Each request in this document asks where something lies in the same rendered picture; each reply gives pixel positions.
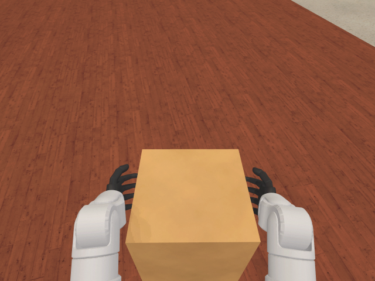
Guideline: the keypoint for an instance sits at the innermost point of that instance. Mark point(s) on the right robot forearm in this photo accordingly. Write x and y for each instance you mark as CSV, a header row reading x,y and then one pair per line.
x,y
290,241

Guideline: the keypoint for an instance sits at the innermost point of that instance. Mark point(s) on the carton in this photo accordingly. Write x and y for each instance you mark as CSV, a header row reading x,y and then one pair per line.
x,y
191,217

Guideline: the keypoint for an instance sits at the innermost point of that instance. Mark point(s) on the robot left hand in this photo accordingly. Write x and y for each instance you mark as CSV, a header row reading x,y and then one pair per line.
x,y
116,181

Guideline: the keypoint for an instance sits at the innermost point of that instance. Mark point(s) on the left robot forearm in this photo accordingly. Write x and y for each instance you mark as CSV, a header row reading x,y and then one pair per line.
x,y
96,238

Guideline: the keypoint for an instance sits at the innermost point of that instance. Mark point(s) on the robot right hand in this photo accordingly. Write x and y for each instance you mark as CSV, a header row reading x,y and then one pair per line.
x,y
265,185

